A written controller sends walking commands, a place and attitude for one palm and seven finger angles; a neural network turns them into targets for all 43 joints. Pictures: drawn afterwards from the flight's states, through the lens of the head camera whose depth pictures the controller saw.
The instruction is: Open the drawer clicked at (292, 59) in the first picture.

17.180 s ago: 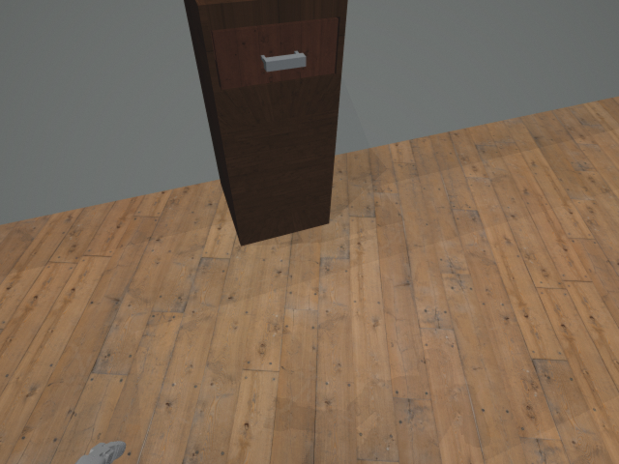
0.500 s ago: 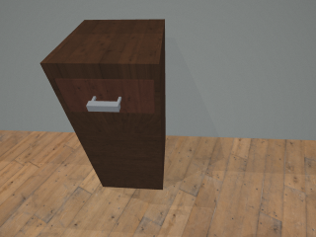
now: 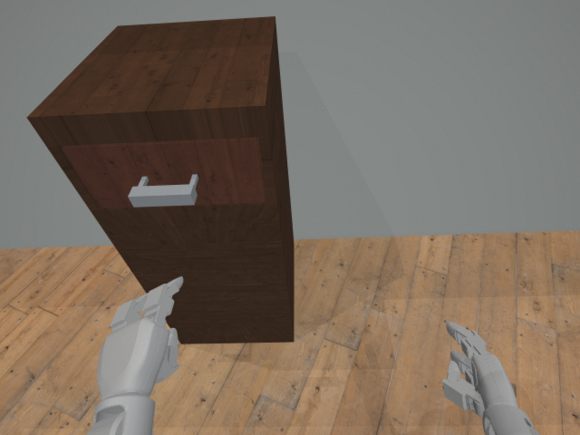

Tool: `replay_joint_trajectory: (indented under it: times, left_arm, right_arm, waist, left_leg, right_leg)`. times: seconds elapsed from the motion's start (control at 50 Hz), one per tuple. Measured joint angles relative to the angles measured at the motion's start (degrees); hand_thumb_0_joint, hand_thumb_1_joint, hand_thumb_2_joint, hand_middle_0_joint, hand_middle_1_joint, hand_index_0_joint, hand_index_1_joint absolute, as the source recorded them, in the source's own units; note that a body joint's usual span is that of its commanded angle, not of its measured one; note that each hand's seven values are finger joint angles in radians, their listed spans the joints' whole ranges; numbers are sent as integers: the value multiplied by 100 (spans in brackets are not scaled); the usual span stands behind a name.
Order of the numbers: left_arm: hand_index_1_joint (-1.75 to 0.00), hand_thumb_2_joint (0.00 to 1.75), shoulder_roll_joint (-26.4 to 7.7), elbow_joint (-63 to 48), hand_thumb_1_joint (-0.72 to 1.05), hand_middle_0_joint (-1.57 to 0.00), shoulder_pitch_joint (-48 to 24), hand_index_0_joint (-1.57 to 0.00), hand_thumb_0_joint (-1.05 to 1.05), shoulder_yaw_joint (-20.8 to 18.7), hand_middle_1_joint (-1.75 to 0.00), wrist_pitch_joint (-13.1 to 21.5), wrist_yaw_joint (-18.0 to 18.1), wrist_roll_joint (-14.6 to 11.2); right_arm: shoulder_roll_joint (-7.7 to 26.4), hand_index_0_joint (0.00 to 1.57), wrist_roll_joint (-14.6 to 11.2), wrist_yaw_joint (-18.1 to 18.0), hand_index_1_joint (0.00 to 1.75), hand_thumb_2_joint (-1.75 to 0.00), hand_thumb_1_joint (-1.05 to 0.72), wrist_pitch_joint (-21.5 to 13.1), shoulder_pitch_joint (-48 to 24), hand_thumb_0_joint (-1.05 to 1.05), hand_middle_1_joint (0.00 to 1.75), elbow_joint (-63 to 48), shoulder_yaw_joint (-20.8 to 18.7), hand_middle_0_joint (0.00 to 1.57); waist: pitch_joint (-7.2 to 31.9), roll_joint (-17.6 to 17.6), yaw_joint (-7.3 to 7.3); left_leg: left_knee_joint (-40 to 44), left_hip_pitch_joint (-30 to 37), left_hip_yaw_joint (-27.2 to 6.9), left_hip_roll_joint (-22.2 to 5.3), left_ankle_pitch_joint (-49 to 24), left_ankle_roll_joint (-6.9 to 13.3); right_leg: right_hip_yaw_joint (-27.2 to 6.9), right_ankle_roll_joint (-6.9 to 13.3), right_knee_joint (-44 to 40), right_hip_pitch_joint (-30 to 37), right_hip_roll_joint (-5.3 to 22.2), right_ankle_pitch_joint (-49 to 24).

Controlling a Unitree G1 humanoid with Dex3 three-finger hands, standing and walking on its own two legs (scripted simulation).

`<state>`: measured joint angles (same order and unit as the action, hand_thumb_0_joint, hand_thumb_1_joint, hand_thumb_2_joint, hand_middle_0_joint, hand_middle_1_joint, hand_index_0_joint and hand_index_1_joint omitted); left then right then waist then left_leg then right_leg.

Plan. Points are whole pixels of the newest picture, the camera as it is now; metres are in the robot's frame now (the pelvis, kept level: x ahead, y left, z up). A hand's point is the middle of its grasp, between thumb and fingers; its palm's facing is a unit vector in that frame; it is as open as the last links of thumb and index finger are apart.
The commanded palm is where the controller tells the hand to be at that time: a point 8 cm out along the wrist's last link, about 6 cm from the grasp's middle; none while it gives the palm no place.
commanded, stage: raise the hand with hooked fingers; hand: left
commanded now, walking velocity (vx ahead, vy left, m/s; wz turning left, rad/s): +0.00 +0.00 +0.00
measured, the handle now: (166, 187) +0.54 +0.27 +0.04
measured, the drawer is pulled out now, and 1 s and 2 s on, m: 0.00 0.00 0.00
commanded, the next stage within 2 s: move the hooked fingers above the handle in 1.56 s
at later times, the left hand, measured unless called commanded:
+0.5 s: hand (146, 327) +0.25 +0.21 +0.05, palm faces +0.10 -0.09 -0.99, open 11.1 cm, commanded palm +0.20 +0.22 +0.09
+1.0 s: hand (101, 272) +0.29 +0.25 +0.13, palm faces +0.14 -0.05 -0.99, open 13.6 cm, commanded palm +0.25 +0.26 +0.18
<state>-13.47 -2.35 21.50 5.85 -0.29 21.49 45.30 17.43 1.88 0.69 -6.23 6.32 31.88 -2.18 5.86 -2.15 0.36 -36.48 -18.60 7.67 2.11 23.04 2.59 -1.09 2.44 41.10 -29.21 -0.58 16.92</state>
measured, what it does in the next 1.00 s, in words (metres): stands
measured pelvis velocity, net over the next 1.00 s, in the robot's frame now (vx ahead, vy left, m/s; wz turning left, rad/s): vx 0.00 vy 0.01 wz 0.04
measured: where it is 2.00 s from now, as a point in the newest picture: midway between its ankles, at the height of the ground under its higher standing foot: outside the picture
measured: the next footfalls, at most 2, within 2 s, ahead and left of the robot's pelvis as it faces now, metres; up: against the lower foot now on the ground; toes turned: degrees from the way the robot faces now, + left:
none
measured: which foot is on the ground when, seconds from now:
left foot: down 0.00-1.00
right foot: down 0.00-1.00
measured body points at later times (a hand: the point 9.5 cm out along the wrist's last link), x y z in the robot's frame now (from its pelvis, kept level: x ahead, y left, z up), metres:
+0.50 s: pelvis +0.02 -0.02 +0.00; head +0.06 -0.06 +0.44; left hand +0.24 +0.21 +0.10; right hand +0.24 -0.20 -0.11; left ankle -0.04 +0.10 -0.72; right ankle +0.04 -0.09 -0.72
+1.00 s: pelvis +0.00 +0.01 +0.02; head +0.00 -0.03 +0.47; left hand +0.27 +0.25 +0.18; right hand +0.23 -0.19 -0.07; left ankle -0.04 +0.10 -0.72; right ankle +0.04 -0.09 -0.72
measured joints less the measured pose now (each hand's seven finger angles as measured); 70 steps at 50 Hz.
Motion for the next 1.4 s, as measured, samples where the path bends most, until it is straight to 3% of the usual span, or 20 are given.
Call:
replay_joint_trajectory:
  times: [0.1, 0.16, 0.22, 0.3, 0.4, 0.48, 0.58, 0.7, 0.8, 0.96, 1.2, 1.32, 1.4]
  left_arm:
    - [-50, 76, -97, -252, 59, -22, 908, -22, 0, 85, -50, 343, 111, 1055]
    - [-55, 73, -398, -205, 51, -24, 1303, -23, 0, 2, -55, 330, 274, 1474]
    - [-60, 70, -723, -147, 43, -25, 1260, -25, 0, -233, -60, 334, 419, 1659]
    - [-66, 66, -860, -283, 33, -27, 556, -27, 0, -507, -66, 442, 449, 1495]
    - [-73, 61, -727, -513, 22, -27, -365, -27, 0, -454, -73, 273, 162, 1327]
    - [-79, 57, -804, -685, 13, -27, -353, -27, 0, -336, -79, -59, -248, 1205]
    - [-86, 52, -1071, -747, 2, -28, -172, -28, 0, -326, -86, -260, -608, 1114]
    - [-96, 46, -1179, -694, -12, -30, -536, -29, 0, -548, -96, -77, -622, 986]
    - [-103, 41, -1169, -461, -24, -30, -1125, -30, 0, -484, -103, -94, -770, 938]
    - [-114, 34, -1365, -35, -41, -31, -2121, -31, 0, -194, -114, -313, -1431, 902]
    - [-120, 30, -1705, 375, -49, -32, -3305, -31, 0, -190, -120, -360, -2374, 727]
    - [-120, 30, -1751, 315, -49, -32, -3201, -31, 0, -360, -120, -109, -2693, 545]
    - [-120, 30, -1741, 200, -49, -32, -2967, -31, 0, -400, -120, 178, -2700, 513]
  right_arm:
    - [-128, 20, 46, 348, 30, -90, -91, 886, -472, 2, 29, -609, 43, 20]
    - [-149, 20, 162, 375, 30, -90, -91, 1090, -589, 1, 29, -711, 55, 20]
    - [-210, 20, 265, 302, 30, -90, -91, 1153, -656, 1, 29, -583, 87, 20]
    - [-369, 20, 340, 204, 30, -90, -91, 1117, -682, 1, 29, -314, 167, 20]
    - [-638, 20, 251, 212, 30, -90, -91, 1220, -489, 1, 29, -101, 348, 20]
    - [-680, 20, 46, 199, 30, -90, -91, 1364, -156, 1, 30, -37, 510, 20]
    - [-423, 20, -45, 90, 30, -90, -91, 1458, 177, 2, 30, 33, 424, 21]
    - [-93, 20, -46, -85, 30, -90, -91, 1353, 343, 2, 29, 273, 63, 20]
    - [-40, 20, -126, -142, 30, -90, -91, 1265, 209, 2, 29, 347, -45, 20]
    - [-294, 20, -228, -159, 30, -90, -91, 1277, -145, 2, 29, 191, 205, 20]
    - [-431, 20, -297, -90, 30, -90, -91, 1384, -93, 1, 30, 185, 476, 20]
    - [-325, 20, -284, -15, 30, -90, -91, 1418, 149, 1, 30, 212, 400, 20]
    - [-237, 20, -258, 17, 30, -90, -91, 1407, 297, 1, 30, 243, 316, 20]
  waist:
    - [-142, 483, 429]
    - [-189, 525, 696]
    - [-113, 422, 877]
    - [-57, 162, 886]
    - [-72, -29, 669]
    - [-118, -43, 474]
    - [-324, -82, 312]
    - [-448, -132, 345]
    - [-452, -171, 385]
    - [-522, -201, 418]
    - [-639, -260, 500]
    - [-638, -277, 443]
    - [-689, -241, 436]
  left_leg:
    - [-56, -123, -30, -106, 92, -157]
    - [-275, -317, -186, -173, 206, -195]
    - [-556, -549, -413, -168, 347, -221]
    - [-893, -751, -651, -114, 499, -231]
    - [-779, -639, -644, -88, 457, -257]
    - [-288, -256, -519, -84, 272, -241]
    - [124, 137, -455, -107, 83, -207]
    - [310, 325, -566, -57, -67, -149]
    - [457, 502, -617, 14, -180, -92]
    - [822, 908, -653, 82, -405, -25]
    - [1201, 1206, -751, 162, -652, 54]
    - [1316, 1205, -721, 177, -715, 83]
    - [1341, 1165, -701, 180, -737, 90]
  right_leg:
    - [-61, 134, 117, -192, -162, 89]
    - [74, 198, 201, -296, -208, 171]
    - [244, 227, 381, -433, -186, 315]
    - [461, 230, 632, -523, -96, 503]
    - [443, 208, 566, -437, -76, 477]
    - [212, 176, 221, -188, -159, 287]
    - [102, 152, -174, 175, -223, 83]
    - [193, 98, -470, 461, -155, -74]
    - [228, 38, -644, 677, -80, -171]
    - [242, -34, -1032, 1118, -12, -387]
    - [317, -121, -1511, 1504, 75, -643]
    - [283, -155, -1648, 1505, 83, -727]
    - [262, -162, -1674, 1461, 84, -756]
